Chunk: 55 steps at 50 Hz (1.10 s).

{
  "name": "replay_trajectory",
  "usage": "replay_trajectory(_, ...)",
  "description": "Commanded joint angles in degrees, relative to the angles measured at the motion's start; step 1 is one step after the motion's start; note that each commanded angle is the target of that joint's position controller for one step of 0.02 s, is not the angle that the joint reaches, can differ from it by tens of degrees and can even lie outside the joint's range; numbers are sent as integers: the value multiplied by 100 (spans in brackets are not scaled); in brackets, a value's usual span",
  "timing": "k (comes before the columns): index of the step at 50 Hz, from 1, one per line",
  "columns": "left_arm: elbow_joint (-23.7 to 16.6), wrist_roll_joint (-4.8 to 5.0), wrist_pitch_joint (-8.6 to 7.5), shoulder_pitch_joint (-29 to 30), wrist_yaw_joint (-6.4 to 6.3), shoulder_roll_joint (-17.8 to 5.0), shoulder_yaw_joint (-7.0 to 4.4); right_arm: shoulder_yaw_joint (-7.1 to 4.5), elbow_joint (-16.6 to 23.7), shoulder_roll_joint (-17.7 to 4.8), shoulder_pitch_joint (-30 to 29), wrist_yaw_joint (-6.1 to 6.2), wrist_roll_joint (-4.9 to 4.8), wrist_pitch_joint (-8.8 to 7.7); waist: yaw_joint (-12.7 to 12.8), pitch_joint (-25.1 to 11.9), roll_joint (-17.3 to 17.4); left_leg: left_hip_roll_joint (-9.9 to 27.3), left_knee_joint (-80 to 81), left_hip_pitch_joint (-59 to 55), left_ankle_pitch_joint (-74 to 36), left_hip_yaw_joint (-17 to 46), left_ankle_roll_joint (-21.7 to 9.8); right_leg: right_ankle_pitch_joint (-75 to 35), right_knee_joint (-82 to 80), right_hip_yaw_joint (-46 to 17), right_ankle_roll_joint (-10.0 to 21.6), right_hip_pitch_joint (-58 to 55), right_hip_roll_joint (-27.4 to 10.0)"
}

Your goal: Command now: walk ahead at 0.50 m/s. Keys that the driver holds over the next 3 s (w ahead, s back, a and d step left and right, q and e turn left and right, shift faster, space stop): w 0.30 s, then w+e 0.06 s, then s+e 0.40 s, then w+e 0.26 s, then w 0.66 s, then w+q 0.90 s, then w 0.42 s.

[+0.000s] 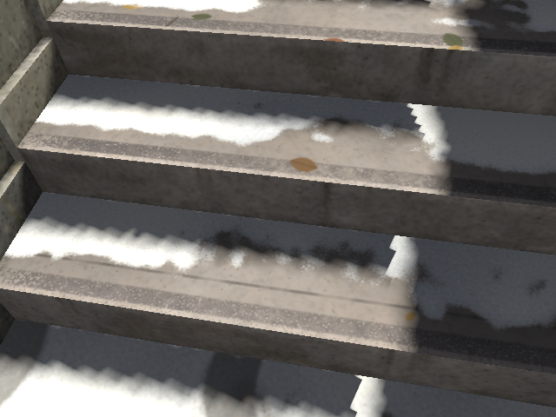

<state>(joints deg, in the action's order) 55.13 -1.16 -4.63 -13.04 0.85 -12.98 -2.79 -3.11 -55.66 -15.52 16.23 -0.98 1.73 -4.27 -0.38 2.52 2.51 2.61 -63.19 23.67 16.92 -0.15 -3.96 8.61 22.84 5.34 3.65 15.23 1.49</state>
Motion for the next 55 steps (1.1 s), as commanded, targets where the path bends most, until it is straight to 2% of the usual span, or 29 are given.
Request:
replay_trajectory(1,-15,82,-152,-348,-28,-538,-69,-10,165,-209,293,-64,92,99,-101,-320,-651,342,15,691,-342,132,116,-887,-1394,-1381,737,-799,-1417)
replay_trajectory(7,251,99,-198,-757,-42,-672,-66,75,567,-155,-964,-81,38,132,107,161,-597,411,1769,1136,-1215,-147,406,-1082,-1718,-839,795,-944,-1237)
replay_trajectory(12,380,34,-168,-1016,-58,-777,-93,136,773,-160,-1587,-64,-3,75,226,245,-712,165,2868,671,-1361,-374,224,-1787,-1470,-626,648,-1347,-1303)
replay_trajectory(15,416,17,-139,-869,-127,-833,-98,93,756,-273,-1288,2,8,-37,-1,34,-719,-44,3220,120,-931,-408,-42,-3269,-702,-577,484,-1748,-1434)
replay_trajectory(17,378,27,-86,-789,-114,-669,-16,-24,279,-504,133,94,106,-188,-551,-755,-347,-129,3803,-1725,-1279,-369,-252,-3497,1116,-441,287,-1293,-1009)
replay_trajectory(18,151,130,-98,-848,-108,-396,88,-157,182,-1042,922,171,249,-251,-746,-1425,421,1217,3952,-3182,-1538,1107,-529,-1568,2766,-172,105,15,-526)
replay_trajectory(19,218,251,-62,-1532,-155,-95,128,-298,89,-1531,1003,133,189,-180,-394,-1815,1621,2396,4477,-3893,-2900,2934,-1113,2292,4305,-134,-20,1370,367)
replay_trajectory(20,363,117,43,-1251,-221,-603,-6,-206,249,-1058,476,112,1,-125,-213,-1384,425,2111,4409,-3196,-3508,2305,-970,2094,4596,-788,41,1376,-56)
replay_trajectory(21,343,101,64,-978,-212,-482,-7,-71,371,-602,-55,108,-61,-157,-49,-806,128,1901,4359,-2492,-4630,1395,-856,1768,4561,-784,-17,1301,-216)
replay_trajectory(23,315,31,179,-726,-204,-365,-20,72,457,-222,-509,178,-89,-184,178,-510,131,1517,4456,-1799,-5790,401,-614,1438,4227,-743,-210,1065,-428)
replay_trajectory(29,17,-90,494,-555,-92,-322,-131,37,494,-539,-609,399,-149,35,356,-769,379,1358,4418,-1586,-5560,-606,-822,997,4065,-407,-545,1165,-210)
replay_trajectory(30,-413,302,513,139,-175,-433,-188,-64,712,-885,-1224,492,-10,132,330,-868,579,1458,4600,-1687,-4903,-528,-857,1049,3862,-586,-650,1540,-447)
replay_trajectory(31,-544,286,555,336,-211,-526,-191,-78,777,-863,-1337,562,-20,228,272,-891,421,1521,4625,-1709,-4412,-527,-904,1001,3673,-559,-723,1519,-524)
replay_trajectory(34,-751,148,669,322,-233,-488,-203,-85,768,-845,-1322,643,-49,429,218,-770,343,1621,4662,-1525,-3868,-618,-1044,810,3253,-433,-799,1357,-601)
replay_trajectory(35,-672,-257,530,-237,51,162,195,-52,812,-552,-1022,407,327,30,352,-140,-39,2205,5505,-865,-3697,-389,-1673,710,3414,-882,-778,1208,-972)
replay_trajectory(36,-622,-261,483,-528,98,120,153,-237,755,-794,-1164,342,220,-183,481,-327,-28,2071,5409,-1100,-3420,-646,-1659,932,3666,-765,-828,893,-923)
replay_trajectory(37,-697,-249,435,-240,126,-106,160,-256,781,-687,-1337,305,177,-329,387,-333,-320,1988,5405,-1338,-3256,-816,-1591,980,3413,-864,-809,1164,-1065)
replay_trajectory(39,-861,-281,338,33,175,-459,66,-428,862,-917,-1178,343,127,-359,134,-615,-399,1779,5297,-2062,-2332,-1015,-1458,1125,2823,-655,-796,1197,-1034)
replay_trajectory(40,-1251,375,424,989,-25,-981,-215,-332,746,-1208,-1189,409,-236,140,-80,-824,331,1600,4685,-2557,-3053,-978,-934,1212,2425,-172,-718,1494,-737)
replay_trajectory(41,-1372,432,463,1114,-102,-934,-188,-329,780,-1098,-937,443,-263,417,-205,-1015,377,1693,4640,-2839,-3122,-996,-869,1330,2267,-22,-675,1535,-604)
replay_trajectory(42,-1050,-14,597,339,-22,-511,-63,-173,683,-628,-512,257,-46,540,-204,-1114,441,1485,4181,-3187,-2981,-1357,-622,1285,1755,117,-578,1201,-391)
replay_trajectory(45,-1169,-81,611,359,66,-430,-81,-266,673,-927,-547,88,-30,597,-56,-711,481,1564,3890,-2162,-1181,-1335,-59,760,354,319,-296,251,-215)
replay_trajectory(46,-1046,-147,547,27,24,-602,-127,-260,683,-859,-563,74,37,579,156,-649,45,1372,3412,-1561,-596,-1394,234,382,-268,-119,-150,-388,-291)
replay_trajectory(47,-945,-226,459,-492,-54,-1071,-217,-163,930,-462,-859,34,135,560,404,-653,-1173,907,1851,-307,687,-1646,571,-775,-674,-1773,149,-1168,-1476)
replay_trajectory(48,-755,-100,463,-894,-113,-1975,-477,-33,1468,-151,-1539,52,128,520,515,-466,-1986,-93,881,1256,2183,-1164,795,-1565,-680,-3295,1152,-1501,-2239)
replay_trajectory(49,-723,-86,466,-1003,-131,-1852,-520,-49,1404,-361,-1666,35,162,508,610,-426,-1137,95,155,1644,1924,-415,772,-1071,-721,-3134,1432,-1617,-2243)
replay_trajectory(51,-882,-14,507,-231,-149,-1252,-366,-70,1296,-457,-1522,-29,10,365,215,-66,-1044,307,315,1591,690,-84,696,542,-1058,-2413,1090,-1134,-1504)
replay_trajectory(53,-1046,13,440,172,-161,-832,-219,-73,1117,-508,-1221,-60,110,290,71,-289,-1094,163,111,1278,50,-286,712,-766,-1013,-1935,975,-1232,-1231)
replay_trajectory(55,-979,17,308,-9,-127,-813,-188,-15,1022,-364,-958,-36,87,279,11,-610,-771,143,266,890,-57,-306,711,-2144,-781,-1555,979,-1276,-1211)
